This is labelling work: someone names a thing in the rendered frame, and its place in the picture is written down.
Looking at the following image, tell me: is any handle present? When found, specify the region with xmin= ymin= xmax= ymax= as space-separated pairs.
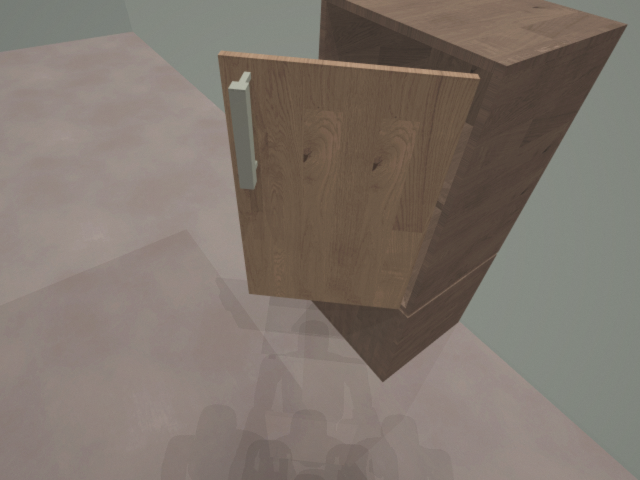
xmin=228 ymin=72 xmax=258 ymax=190

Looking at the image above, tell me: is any cupboard door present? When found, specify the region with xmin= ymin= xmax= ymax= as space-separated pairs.
xmin=218 ymin=51 xmax=480 ymax=309

